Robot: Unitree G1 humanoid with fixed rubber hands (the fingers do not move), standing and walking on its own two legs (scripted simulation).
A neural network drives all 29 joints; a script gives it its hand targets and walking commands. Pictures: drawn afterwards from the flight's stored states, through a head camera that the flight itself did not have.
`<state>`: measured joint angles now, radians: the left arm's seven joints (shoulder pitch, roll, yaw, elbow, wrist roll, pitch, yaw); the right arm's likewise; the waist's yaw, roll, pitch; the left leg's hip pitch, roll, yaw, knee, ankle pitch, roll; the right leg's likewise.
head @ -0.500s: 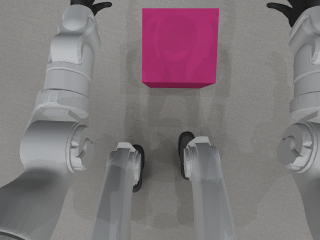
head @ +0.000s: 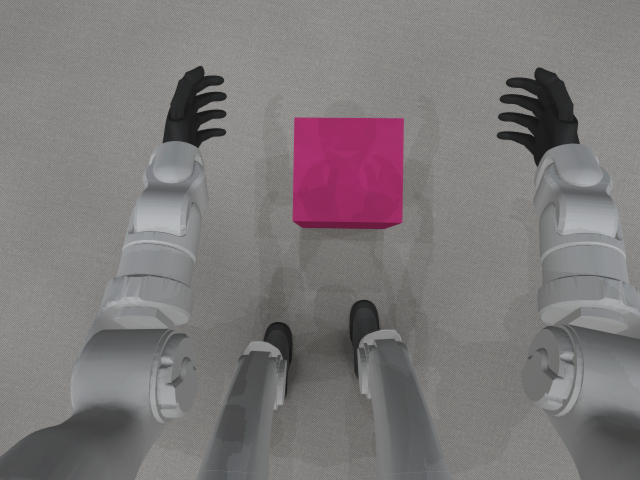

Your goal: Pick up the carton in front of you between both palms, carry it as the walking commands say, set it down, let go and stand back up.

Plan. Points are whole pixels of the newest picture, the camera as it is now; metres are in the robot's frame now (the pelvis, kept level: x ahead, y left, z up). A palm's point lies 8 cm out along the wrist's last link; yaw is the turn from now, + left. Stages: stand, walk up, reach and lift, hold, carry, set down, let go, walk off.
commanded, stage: let go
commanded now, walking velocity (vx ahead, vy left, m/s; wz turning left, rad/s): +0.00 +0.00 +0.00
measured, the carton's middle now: (345, 181) +0.51 -0.06 -0.55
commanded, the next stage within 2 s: stand in 1.16 s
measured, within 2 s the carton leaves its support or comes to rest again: neither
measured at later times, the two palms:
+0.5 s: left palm (50, 317) +0.31 +0.22 +0.00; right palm (597, 328) +0.29 -0.24 +0.00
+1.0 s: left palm out of the picture +0.25 +0.25 +0.04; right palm (609, 419) +0.23 -0.21 +0.04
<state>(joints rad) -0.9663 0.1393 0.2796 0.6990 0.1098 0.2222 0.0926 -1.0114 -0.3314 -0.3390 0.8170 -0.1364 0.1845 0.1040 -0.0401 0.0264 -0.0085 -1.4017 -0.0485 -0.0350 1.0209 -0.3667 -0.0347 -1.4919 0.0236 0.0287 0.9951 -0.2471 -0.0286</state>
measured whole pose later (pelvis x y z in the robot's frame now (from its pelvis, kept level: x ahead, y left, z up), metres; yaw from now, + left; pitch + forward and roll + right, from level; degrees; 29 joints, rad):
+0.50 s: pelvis +0.05 +0.01 +0.08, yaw -2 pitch +19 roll +0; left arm -0.10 0.16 0.12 0.54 0.03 0.02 -0.02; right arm -0.10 -0.22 -0.13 0.56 -0.01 0.01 0.08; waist -0.02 0.01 -0.02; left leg -0.65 -0.03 -0.06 0.63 -0.31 0.00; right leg -0.73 0.02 0.02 0.60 -0.21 -0.01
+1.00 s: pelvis +0.08 +0.03 +0.10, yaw -2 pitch -4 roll -1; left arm 0.21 0.20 0.04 0.43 0.01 0.12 -0.07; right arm 0.22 -0.22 -0.04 0.42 -0.01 0.13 0.07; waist 0.00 0.03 0.10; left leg -0.06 -0.02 -0.06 0.46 -0.33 0.02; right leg -0.13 0.03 0.02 0.43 -0.23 0.00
